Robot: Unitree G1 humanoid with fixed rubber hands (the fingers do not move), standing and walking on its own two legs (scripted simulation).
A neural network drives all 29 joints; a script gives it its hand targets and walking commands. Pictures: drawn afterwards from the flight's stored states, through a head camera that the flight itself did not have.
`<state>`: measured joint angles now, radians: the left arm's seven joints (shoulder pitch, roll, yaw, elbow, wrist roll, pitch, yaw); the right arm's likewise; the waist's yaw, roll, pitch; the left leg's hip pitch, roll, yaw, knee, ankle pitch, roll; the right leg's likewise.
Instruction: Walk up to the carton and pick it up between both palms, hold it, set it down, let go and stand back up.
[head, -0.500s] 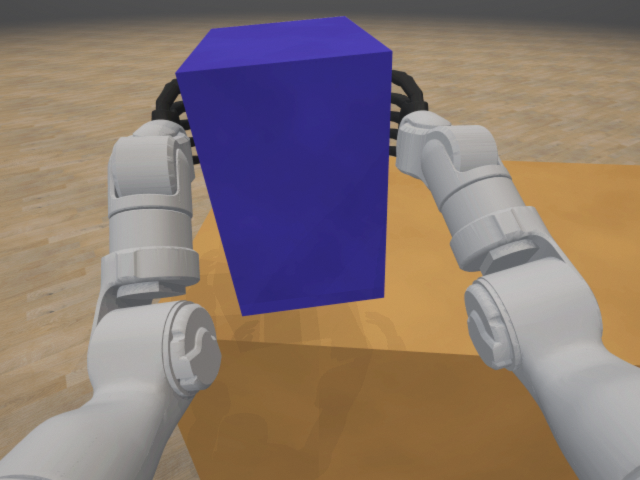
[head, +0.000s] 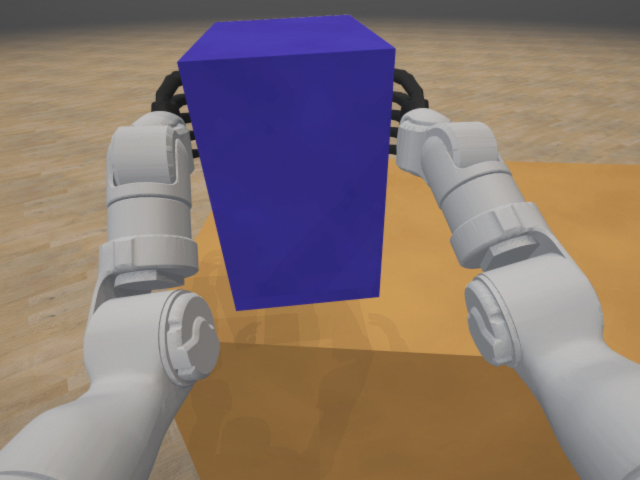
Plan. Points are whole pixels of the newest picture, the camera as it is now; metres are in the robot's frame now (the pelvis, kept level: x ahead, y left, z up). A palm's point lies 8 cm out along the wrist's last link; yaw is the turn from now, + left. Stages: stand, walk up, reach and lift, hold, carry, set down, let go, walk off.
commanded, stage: hold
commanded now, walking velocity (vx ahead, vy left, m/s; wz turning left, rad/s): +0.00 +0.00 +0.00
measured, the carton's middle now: (295, 156) +0.42 +0.00 +0.27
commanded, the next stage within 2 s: none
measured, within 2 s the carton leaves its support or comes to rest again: neither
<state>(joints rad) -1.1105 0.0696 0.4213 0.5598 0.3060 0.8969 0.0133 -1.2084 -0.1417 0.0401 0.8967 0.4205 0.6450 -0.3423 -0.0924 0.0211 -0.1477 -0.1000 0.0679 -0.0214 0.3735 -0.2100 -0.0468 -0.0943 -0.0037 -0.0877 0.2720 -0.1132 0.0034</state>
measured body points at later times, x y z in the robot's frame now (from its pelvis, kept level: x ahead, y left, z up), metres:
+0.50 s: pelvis +0.00 +0.00 +0.00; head -0.08 +0.01 +0.44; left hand +0.40 +0.14 +0.31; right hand +0.39 -0.13 +0.31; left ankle +0.00 +0.14 -0.75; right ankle +0.03 -0.12 -0.75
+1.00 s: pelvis +0.00 +0.00 +0.00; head -0.08 +0.01 +0.44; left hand +0.40 +0.14 +0.32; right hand +0.39 -0.13 +0.31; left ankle +0.00 +0.14 -0.75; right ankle +0.03 -0.12 -0.75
